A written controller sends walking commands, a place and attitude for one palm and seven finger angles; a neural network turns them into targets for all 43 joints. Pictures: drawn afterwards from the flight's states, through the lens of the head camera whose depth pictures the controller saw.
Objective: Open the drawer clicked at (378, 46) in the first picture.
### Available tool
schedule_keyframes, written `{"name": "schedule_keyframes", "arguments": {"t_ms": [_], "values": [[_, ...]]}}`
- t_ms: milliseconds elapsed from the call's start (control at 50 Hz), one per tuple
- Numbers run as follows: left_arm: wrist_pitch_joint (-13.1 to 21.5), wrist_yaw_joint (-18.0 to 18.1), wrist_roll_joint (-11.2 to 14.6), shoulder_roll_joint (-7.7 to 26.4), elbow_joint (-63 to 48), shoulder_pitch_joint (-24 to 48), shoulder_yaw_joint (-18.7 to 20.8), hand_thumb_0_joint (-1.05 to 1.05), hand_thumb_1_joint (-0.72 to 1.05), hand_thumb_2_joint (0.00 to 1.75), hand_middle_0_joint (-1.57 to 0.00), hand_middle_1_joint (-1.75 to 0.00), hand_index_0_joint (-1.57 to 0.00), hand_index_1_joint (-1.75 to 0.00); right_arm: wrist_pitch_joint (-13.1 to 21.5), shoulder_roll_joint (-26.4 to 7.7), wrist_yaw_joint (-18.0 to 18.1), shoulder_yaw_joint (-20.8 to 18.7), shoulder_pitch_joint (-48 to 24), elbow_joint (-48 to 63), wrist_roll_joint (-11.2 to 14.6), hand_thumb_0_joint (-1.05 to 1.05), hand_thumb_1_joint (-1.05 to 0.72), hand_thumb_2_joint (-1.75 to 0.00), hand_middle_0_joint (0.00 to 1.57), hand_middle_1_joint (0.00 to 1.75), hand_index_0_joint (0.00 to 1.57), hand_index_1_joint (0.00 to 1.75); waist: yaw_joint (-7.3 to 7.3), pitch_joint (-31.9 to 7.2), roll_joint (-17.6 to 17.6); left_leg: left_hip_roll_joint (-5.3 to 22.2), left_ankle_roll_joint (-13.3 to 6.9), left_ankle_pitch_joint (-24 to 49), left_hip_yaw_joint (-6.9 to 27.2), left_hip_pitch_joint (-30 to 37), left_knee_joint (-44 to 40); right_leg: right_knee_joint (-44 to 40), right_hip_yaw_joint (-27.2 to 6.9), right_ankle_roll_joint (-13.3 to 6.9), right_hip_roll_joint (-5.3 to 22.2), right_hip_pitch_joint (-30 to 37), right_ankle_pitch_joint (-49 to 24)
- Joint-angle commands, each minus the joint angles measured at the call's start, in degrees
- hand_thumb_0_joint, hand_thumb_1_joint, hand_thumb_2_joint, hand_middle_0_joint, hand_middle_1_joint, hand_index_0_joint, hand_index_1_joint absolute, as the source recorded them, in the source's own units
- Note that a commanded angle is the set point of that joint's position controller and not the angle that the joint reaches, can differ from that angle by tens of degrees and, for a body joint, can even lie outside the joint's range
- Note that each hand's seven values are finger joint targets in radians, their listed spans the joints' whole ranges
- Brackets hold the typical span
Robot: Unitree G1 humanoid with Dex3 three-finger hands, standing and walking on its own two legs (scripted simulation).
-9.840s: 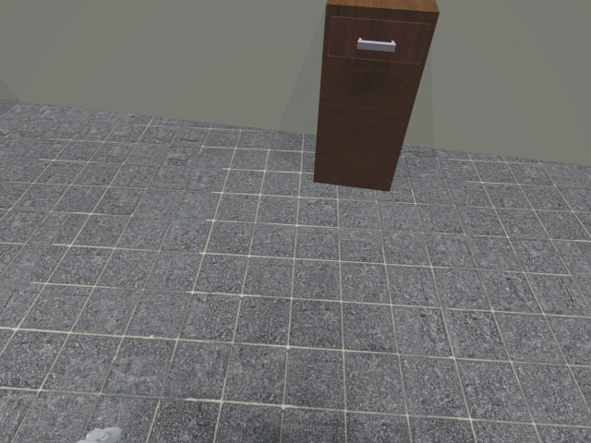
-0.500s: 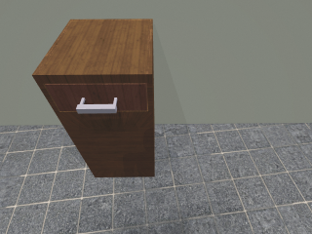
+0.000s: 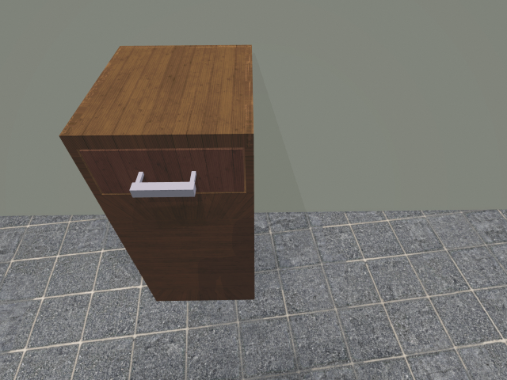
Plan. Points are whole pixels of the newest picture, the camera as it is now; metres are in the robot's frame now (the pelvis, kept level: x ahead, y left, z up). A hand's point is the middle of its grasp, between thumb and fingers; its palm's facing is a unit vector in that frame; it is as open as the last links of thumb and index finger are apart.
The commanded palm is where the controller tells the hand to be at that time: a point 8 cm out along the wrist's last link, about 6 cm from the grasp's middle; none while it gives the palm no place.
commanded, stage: raise the hand with hooked fingers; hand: left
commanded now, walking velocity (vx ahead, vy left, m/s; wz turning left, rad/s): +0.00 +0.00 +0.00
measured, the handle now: (165, 182) +0.52 +0.24 -0.03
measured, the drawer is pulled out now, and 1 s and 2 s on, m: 0.00 0.00 0.00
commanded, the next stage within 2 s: move the hooked fingers above the handle in 1.90 s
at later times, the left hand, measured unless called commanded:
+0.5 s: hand out of the picture +0.12 +0.19 -0.08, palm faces -0.12 -0.15 -0.98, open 9.0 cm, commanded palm +0.15 +0.21 +0.00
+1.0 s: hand (137, 299) +0.23 +0.20 +0.01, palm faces +0.03 -0.09 -1.00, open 12.0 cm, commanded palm +0.22 +0.21 +0.07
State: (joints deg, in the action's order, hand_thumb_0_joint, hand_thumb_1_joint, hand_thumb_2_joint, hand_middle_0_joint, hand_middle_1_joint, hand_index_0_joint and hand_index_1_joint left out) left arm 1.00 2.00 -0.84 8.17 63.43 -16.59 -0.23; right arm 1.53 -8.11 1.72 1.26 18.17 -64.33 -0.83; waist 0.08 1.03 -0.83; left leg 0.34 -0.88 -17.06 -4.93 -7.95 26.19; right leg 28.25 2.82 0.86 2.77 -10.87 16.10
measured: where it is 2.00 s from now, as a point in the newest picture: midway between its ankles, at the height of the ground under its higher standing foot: outside the picture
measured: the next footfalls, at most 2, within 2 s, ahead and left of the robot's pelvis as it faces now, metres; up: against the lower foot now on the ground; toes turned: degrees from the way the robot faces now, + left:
none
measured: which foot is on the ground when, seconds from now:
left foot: down 0.00-1.00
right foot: down 0.00-1.00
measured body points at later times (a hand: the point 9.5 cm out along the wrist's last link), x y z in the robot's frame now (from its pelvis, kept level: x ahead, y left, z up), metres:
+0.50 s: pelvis -0.03 -0.04 -0.04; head +0.01 -0.05 +0.41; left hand +0.12 +0.19 -0.02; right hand +0.24 -0.26 -0.09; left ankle -0.03 +0.10 -0.74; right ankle -0.01 -0.13 -0.74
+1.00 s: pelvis -0.01 -0.03 -0.02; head +0.02 -0.06 +0.43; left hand +0.23 +0.20 +0.06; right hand +0.15 -0.28 -0.14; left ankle -0.03 +0.11 -0.74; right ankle -0.01 -0.13 -0.74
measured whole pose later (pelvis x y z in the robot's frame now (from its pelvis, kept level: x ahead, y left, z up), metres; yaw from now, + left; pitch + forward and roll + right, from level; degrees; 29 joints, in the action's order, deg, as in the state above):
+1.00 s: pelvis -0.01 -0.03 -0.02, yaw -2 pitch +6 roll +1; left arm 2.5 18.1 -58.1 22.2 -1.8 -15.3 -1.2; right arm -2.3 -15.3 2.0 -2.9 10.6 -36.6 -2.7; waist 3.8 -2.5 -2.7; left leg 1.1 1.4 -21.4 -1.1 -22.7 38.1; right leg 40.9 1.0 -1.6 0.4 -26.7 20.3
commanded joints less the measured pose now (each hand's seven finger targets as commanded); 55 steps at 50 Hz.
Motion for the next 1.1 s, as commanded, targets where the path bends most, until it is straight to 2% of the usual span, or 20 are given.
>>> {"name": "schedule_keyframes", "arguments": {"t_ms": [0,20,40,60,80,140,180,240,300,380,440,500,560,620,680,760,820,920,1000,1080], "values": [[10.90,2.91,-10.06,25.91,-84.55,39.50,0.58,0.00,0.88,0.89,-0.20,-0.32,-0.20,-0.32,8.67,-16.50,2.34,-1.97,-2.92,24.10,3.44,0.00,-0.90,-0.90,0.20,0.30,0.20,0.30,-3.25,-22.59,-9.39,0.49,-1.83,24.16,3.84,6.31,-2.17,1.73,-8.26,-3.63,-0.86,2.68,-25.68],[5.53,6.94,-11.21,21.16,-67.57,12.71,1.56,0.00,0.85,0.88,-0.20,-0.33,-0.20,-0.33,14.22,-11.70,4.64,-2.19,-7.94,22.01,2.87,0.00,-0.90,-0.90,0.20,0.30,0.20,0.30,1.60,-19.35,-16.25,2.73,-1.31,34.73,3.37,9.89,-2.19,4.06,-3.22,-4.30,-1.74,-1.42,-12.42],[1.77,10.22,-7.81,16.69,-65.72,9.98,1.10,0.00,0.83,0.87,-0.21,-0.34,-0.21,-0.34,15.86,-12.06,4.78,-3.55,-6.81,17.92,3.37,0.00,-0.90,-0.90,0.20,0.30,0.20,0.30,0.22,-14.80,-14.61,2.89,1.09,27.52,3.41,3.86,-1.91,4.79,-0.42,-3.36,-2.11,-4.97,-4.32],[-3.68,10.79,-10.00,4.94,-57.42,-6.12,-4.99,0.00,0.81,0.86,-0.21,-0.36,-0.21,-0.36,16.15,-8.83,4.54,-2.97,-6.03,18.40,3.96,0.00,-0.90,-0.90,0.20,0.30,0.20,0.30,0.00,-11.07,-9.27,3.51,0.79,22.83,4.05,-0.42,-2.64,4.57,0.38,-2.66,-2.18,-7.20,-2.50],[-3.42,10.89,-12.26,5.86,-67.42,1.60,-6.95,0.00,0.78,0.85,-0.21,-0.37,-0.21,-0.37,16.78,-10.33,4.13,-2.81,-8.79,22.82,3.94,0.00,-0.90,-0.90,0.20,0.30,0.20,0.30,-0.23,-5.06,-6.65,2.73,0.73,18.24,5.22,-4.10,-2.05,3.29,0.49,-2.71,-1.81,-8.15,-4.80],[-3.28,15.15,-27.78,10.80,-66.23,-2.75,-5.15,0.00,0.71,0.82,-0.21,-0.42,-0.21,-0.42,15.31,-13.27,2.78,-3.44,-10.25,27.95,0.68,0.00,-0.90,-0.90,0.20,0.30,0.20,0.30,-1.17,-3.91,1.44,0.15,-0.09,10.08,6.17,-11.00,2.88,4.28,-0.02,-3.74,-3.36,-14.66,-1.57],[-4.19,17.25,-37.79,8.54,-59.91,-11.44,-5.89,0.00,0.67,0.80,-0.22,-0.45,-0.22,-0.45,12.34,-13.20,1.10,-4.99,-11.28,31.90,-0.90,0.00,-0.90,-0.90,0.20,0.30,0.20,0.30,1.64,-3.61,9.61,-0.63,0.31,8.35,4.75,-14.55,5.62,4.43,0.26,-3.71,-3.89,-16.90,3.92],[-3.70,18.68,-49.36,8.81,-53.95,-26.54,-3.65,0.00,0.60,0.77,-0.22,-0.50,-0.22,-0.50,5.22,-12.61,-2.08,-6.09,-13.88,35.78,-1.47,0.00,-0.90,-0.90,0.20,0.30,0.20,0.30,7.08,-4.49,14.89,-1.31,1.10,7.48,2.69,-20.65,6.90,4.81,-4.27,-5.11,-4.05,-14.09,1.35],[-0.31,20.31,-56.42,12.50,-61.14,-21.02,-1.72,0.00,0.53,0.74,-0.23,-0.54,-0.23,-0.54,1.11,-11.89,-4.10,-5.23,-18.21,40.48,-1.21,0.00,-0.90,-0.90,0.20,0.30,0.20,0.30,8.45,-8.67,12.45,-2.09,0.88,7.90,1.43,-22.69,8.84,8.04,-6.34,-5.28,-3.35,-12.04,-5.02],[1.15,26.08,-63.16,20.38,-72.63,-7.51,4.72,0.00,0.43,0.70,-0.23,-0.60,-0.23,-0.60,-1.61,-10.40,-4.29,-5.56,-17.79,42.83,-2.61,0.00,-0.90,-0.90,0.20,0.30,0.20,0.30,7.46,-16.49,-0.27,-3.11,0.05,7.18,1.17,-19.06,12.79,10.23,-9.79,-5.41,-3.37,-14.49,-4.26],[3.33,30.06,-64.65,23.78,-83.73,11.08,5.50,0.00,0.36,0.67,-0.24,-0.64,-0.24,-0.64,-2.24,-9.79,-3.21,-5.73,-17.46,41.70,-3.77,0.00,-0.90,-0.90,0.20,0.30,0.20,0.30,3.07,-20.85,-2.76,-3.27,-0.70,6.24,3.10,-14.21,18.88,10.97,-13.09,-5.05,-2.71,-22.56,-0.33],[6.66,30.98,-62.74,22.74,-82.29,13.44,3.75,0.00,0.29,0.64,-0.24,-0.69,-0.24,-0.69,-0.86,-9.86,-2.34,-5.65,-17.24,40.86,-3.48,0.00,-0.90,-0.90,0.20,0.30,0.20,0.30,0.92,-18.76,-5.44,-3.18,-0.95,2.95,3.55,-12.76,22.35,10.11,-13.20,-4.97,-2.28,-28.40,4.44],[5.58,29.69,-60.31,21.96,-76.50,13.34,3.15,0.00,0.22,0.61,-0.25,-0.74,-0.25,-0.74,-0.74,-9.88,-2.01,-5.11,-17.80,40.03,-3.51,0.00,-0.90,-0.90,0.20,0.30,0.20,0.30,-0.42,-16.98,0.10,-3.12,-1.24,1.02,3.73,-17.17,22.24,9.70,-10.96,-3.69,-2.25,-25.69,3.49],[-1.20,25.90,-58.27,21.11,-68.96,9.00,2.62,0.00,0.15,0.58,-0.25,-0.78,-0.25,-0.78,-1.51,-10.00,-1.23,-4.54,-18.57,39.85,-2.16,0.00,-0.90,-0.90,0.20,0.30,0.20,0.30,1.73,-16.48,2.58,-3.00,-1.27,2.68,2.69,-20.83,17.51,8.17,-7.98,-2.62,-2.41,-15.44,-3.44],[-7.67,19.77,-55.52,22.08,-67.17,4.18,2.82,0.00,0.08,0.55,-0.26,-0.82,-0.26,-0.82,-2.50,-10.39,-0.17,-3.67,-19.95,40.47,-0.48,0.00,-0.90,-0.90,0.20,0.30,0.20,0.30,4.67,-17.71,7.40,-3.15,-0.93,6.37,1.94,-21.27,13.03,6.13,-9.81,-1.94,-1.95,-4.82,-10.69],[-7.86,13.65,-54.32,23.51,-70.03,1.26,3.46,0.00,-0.01,0.51,-0.27,-0.88,-0.27,-0.88,-2.41,-10.63,0.25,-2.28,-19.85,40.75,-0.49,0.00,-0.90,-0.90,0.20,0.30,0.20,0.30,6.20,-15.48,8.43,-2.86,-0.95,8.72,2.06,-19.85,8.95,6.24,-8.41,-1.41,-1.24,0.27,-16.79],[-3.44,13.32,-55.47,24.16,-74.89,4.95,4.60,0.00,-0.08,0.48,-0.27,-0.93,-0.27,-0.93,-1.77,-10.45,0.20,-2.84,-18.80,39.70,-1.31,0.00,-0.90,-0.90,0.20,0.30,0.20,0.30,5.58,-14.72,6.43,-3.01,-1.20,9.33,2.86,-17.87,8.24,5.70,-7.77,-1.69,-1.37,-0.51,-17.18],[2.47,19.89,-57.16,26.21,-78.75,11.83,8.77,0.00,-0.20,0.43,-0.28,-1.00,-0.28,-1.00,-0.19,-10.22,0.11,-4.69,-16.73,38.35,-2.02,0.00,-0.90,-0.90,0.20,0.30,0.20,0.30,4.67,-17.71,-1.15,-3.52,-1.03,10.76,3.17,-12.94,9.31,5.81,-6.98,-2.77,-1.98,-4.76,-13.21],[-0.17,22.89,-57.51,24.65,-76.50,15.58,7.53,0.00,-0.29,0.39,-0.29,-1.07,-0.29,-1.07,-0.63,-10.84,-0.46,-5.82,-16.58,37.45,-1.35,0.00,-0.90,-0.90,0.20,0.30,0.20,0.30,3.87,-19.00,-2.92,-3.18,-0.59,13.33,3.08,-11.01,8.99,6.88,-4.51,-3.32,-2.69,-6.48,-14.73],[-6.35,19.64,-55.82,22.15,-72.82,19.15,2.47,0.00,-0.38,0.35,-0.29,-1.12,-0.29,-1.12,-1.23,-11.58,-0.55,-5.78,-17.86,37.07,0.29,0.00,-0.90,-0.90,0.20,0.30,0.20,0.30,3.61,-16.12,-0.76,-2.36,-0.49,14.25,3.33,-9.90,6.01,5.61,-2.24,-3.17,-3.11,-5.50,-13.61]]}}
